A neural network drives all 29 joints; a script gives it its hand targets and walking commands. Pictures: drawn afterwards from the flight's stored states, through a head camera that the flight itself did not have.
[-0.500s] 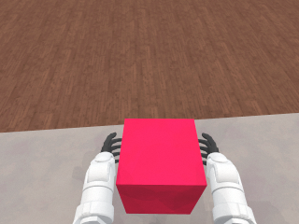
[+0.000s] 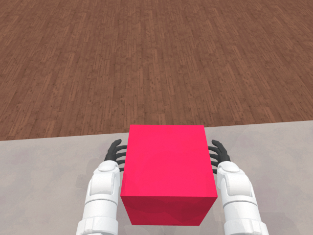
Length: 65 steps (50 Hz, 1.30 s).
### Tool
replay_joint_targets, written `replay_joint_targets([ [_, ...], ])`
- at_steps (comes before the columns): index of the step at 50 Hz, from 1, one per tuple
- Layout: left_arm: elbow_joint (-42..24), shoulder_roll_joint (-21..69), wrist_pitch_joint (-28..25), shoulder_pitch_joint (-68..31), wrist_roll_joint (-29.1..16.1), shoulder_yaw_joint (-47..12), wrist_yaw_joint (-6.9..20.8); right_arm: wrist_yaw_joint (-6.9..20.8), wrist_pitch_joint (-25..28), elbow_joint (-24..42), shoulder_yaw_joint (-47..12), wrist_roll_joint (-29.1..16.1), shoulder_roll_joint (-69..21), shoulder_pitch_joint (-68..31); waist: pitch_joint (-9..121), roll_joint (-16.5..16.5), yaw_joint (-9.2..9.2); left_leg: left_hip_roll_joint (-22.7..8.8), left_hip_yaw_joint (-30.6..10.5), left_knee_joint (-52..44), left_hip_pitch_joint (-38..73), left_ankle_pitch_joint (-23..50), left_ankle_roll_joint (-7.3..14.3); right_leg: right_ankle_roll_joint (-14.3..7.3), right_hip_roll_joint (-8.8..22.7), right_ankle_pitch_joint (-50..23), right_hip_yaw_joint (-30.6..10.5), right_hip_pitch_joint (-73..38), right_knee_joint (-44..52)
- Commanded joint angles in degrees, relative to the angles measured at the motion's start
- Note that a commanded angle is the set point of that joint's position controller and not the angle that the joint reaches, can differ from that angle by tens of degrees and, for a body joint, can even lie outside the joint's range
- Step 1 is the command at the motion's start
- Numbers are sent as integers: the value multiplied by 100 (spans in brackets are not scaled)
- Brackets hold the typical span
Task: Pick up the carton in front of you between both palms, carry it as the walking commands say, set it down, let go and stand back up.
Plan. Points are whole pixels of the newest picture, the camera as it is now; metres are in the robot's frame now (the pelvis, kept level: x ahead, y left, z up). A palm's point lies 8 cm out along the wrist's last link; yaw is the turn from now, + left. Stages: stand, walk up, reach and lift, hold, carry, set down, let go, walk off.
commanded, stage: reach and lift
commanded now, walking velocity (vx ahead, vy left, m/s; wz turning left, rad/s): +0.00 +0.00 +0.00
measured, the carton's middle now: (166, 177) +0.30 +0.00 -0.05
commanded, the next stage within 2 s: hold in 0.30 s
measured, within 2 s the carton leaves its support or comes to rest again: neither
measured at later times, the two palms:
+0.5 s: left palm (108, 164) +0.28 +0.15 +0.05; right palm (226, 165) +0.28 -0.15 +0.05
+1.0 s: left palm (109, 152) +0.31 +0.15 +0.06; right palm (224, 152) +0.31 -0.15 +0.06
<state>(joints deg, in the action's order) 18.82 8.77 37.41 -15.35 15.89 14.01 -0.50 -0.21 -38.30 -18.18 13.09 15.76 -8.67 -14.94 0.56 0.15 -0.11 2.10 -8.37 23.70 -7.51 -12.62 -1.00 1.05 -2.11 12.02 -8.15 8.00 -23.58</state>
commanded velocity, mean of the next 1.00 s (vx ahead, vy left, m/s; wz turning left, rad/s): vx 0.13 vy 0.00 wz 0.00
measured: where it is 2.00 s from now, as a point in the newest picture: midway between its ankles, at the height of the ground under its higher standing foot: (161, 194)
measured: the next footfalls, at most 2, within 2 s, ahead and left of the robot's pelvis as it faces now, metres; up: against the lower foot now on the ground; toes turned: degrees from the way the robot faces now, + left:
left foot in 1.38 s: +0.25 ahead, +0.11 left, +0.00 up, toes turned +9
right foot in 1.76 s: +0.60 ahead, -0.08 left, +0.00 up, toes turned -11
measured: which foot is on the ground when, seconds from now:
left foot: down 0.00-1.00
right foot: down 0.00-1.00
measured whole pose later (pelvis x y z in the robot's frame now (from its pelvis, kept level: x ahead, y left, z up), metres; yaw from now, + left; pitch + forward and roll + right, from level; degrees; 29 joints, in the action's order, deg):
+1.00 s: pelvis +0.02 +0.00 -0.01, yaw +0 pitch +1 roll +0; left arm 3.5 7.8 50.7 -13.6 11.0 9.3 -2.7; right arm -2.0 -51.4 -2.7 9.2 10.8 -7.5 -13.1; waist 8.3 0.3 0.1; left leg -1.3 -2.0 34.3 -16.1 -20.8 -1.2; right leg 1.1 1.4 18.5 -1.2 16.1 -33.3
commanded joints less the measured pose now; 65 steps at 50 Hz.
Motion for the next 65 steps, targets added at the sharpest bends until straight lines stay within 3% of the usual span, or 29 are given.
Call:
replay_joint_targets([
  [1,-305,5597,-154,-2826,-1521,-3305,1487,1425,232,406,-3290,-1518,-5534,-2904,1728,4,-3,391,431,-311,416,1474,-23,45,-389,-1512,412,-722,244],
  [14,-521,5551,6,-2803,-1590,-3370,1471,1428,80,628,-3354,-1564,-5455,-2890,1540,6,-1,388,426,-401,482,1345,-33,40,-394,-1355,416,-731,336],
  [20,-1102,5528,222,-2751,-1835,-3769,1434,1392,-144,1199,-3751,-1806,-5486,-2828,1824,-3,-2,385,394,-462,741,1731,-42,69,-401,-1757,394,-997,405],
  [27,-674,5313,433,-2833,-1565,-3283,1472,1432,-350,762,-3257,-1551,-5258,-2917,927,1,9,349,467,-636,388,514,9,2,-350,-534,456,-624,573],
  [38,-627,5487,343,-3387,-1645,-3365,1529,1474,-268,680,-3328,-1612,-5476,-3430,1327,1,-9,340,491,-534,389,422,13,-3,-333,-459,473,-679,454],
  [39,-700,5450,382,-3456,-1652,-3387,1504,1448,-280,709,-3307,-1636,-5414,-3478,1450,73,4,-614,227,-125,-173,-421,68,-56,605,454,237,-40,33],
  [41,-908,5387,419,-3395,-1730,-3477,1445,1385,-313,968,-3407,-1741,-5411,-3510,1404,26,17,-537,24,-330,-665,-2497,160,-121,499,2472,148,421,179],
  [42,-1058,5388,452,-3443,-1795,-3579,1412,1351,-357,1133,-3531,-1800,-5400,-3568,1305,35,15,-540,71,-284,-825,-2792,161,-127,510,2777,187,597,152],
  [45,-1563,5296,684,-3396,-2067,-3953,1301,1223,-597,1591,-3894,-2041,-5284,-3497,1692,8,33,-572,383,107,-734,-1859,161,-203,565,1881,438,545,-182],
  [50,-2296,4898,1503,-3412,-2574,-4452,1117,1049,-1427,2345,-4393,-2560,-4941,-3551,1544,-385,61,-577,700,686,-1342,-1909,152,-441,1068,2529,-95,640,161],
  [52,-2454,4759,1883,-3286,-2756,-4551,1034,995,-1824,2481,-4508,-2793,-4862,-3471,1480,-688,79,-480,1023,875,-1354,-1456,138,-554,1262,2226,-267,633,197],
  [53,-2599,4741,2048,-3255,-2850,-4588,1001,986,-1992,2574,-4544,-2916,-4859,-3449,1455,-668,70,-478,1085,736,-1164,-1308,145,-547,1230,1933,-138,746,55],
  [54,-2765,4786,2217,-3176,-2957,-4636,980,970,-2147,2652,-4607,-3022,-4927,-3322,1466,-358,55,-594,937,546,-877,-1144,177,-456,1057,1474,239,890,-323],
  [56,-3099,4936,2527,-3154,-3213,-4766,977,910,-2392,2822,-4580,-3123,-4896,-2955,1721,1091,-34,-1293,-151,176,307,-17,512,-69,538,570,1247,1797,-1929],
  [57,-3225,4984,2664,-3109,-3333,-4795,997,869,-2498,2924,-4571,-3125,-4867,-2757,1608,1434,-62,-1604,-652,13,789,908,785,77,318,1167,1553,2461,-1851],
  [58,-3351,5045,2760,-3192,-3441,-4838,1031,828,-2589,3143,-4560,-3108,-4855,-2794,1450,1312,-61,-1742,-752,157,992,2001,950,106,266,1459,1703,2656,-1497],
  [59,-3402,5115,2844,-3107,-3529,-4855,1060,790,-2687,3378,-4587,-3118,-4900,-2806,1502,1025,-41,-1682,-428,518,962,2787,922,99,221,1306,1775,2272,-897],
  [60,-3444,5222,2911,-2967,-3583,-4856,1084,761,-2763,3587,-4598,-3114,-4927,-2778,1819,671,42,-1421,334,1163,205,3270,647,25,209,836,1741,778,-109],
  [61,-3412,5279,2931,-2679,-3518,-4819,1079,776,-2864,3920,-4675,-3167,-4932,-2931,2189,-231,158,-964,1314,2472,-815,3307,268,-199,591,-235,1118,-770,-62],
  [62,-3458,5237,2930,-2337,-3402,-4756,1043,832,-2950,4162,-4765,-3296,-5013,-3039,2384,-1564,205,-638,1821,3484,-2521,1716,-57,-647,1484,-2134,-166,-2191,-161],
  [63,-3626,5242,2963,-2225,-3317,-4740,986,889,-2975,4243,-4816,-3345,-5097,-2962,1988,-2058,241,-166,1855,3442,-4243,-1573,-148,-1115,2062,-3763,-1030,-3087,199],
  [64,-3985,5248,2989,-2349,-3288,-4809,920,944,-2975,4334,-4853,-3374,-5198,-2985,1626,-1292,311,-380,1590,3146,-4787,-2310,-55,-1330,2301,-4302,-1137,-3296,156],
  [65,-4194,5327,3027,-2393,-3301,-4890,876,970,-2993,4289,-4812,-3425,-5199,-2801,1608,-656,321,-527,1487,2550,-4610,-2522,38,-1241,2337,-4031,-838,-3238,37],
])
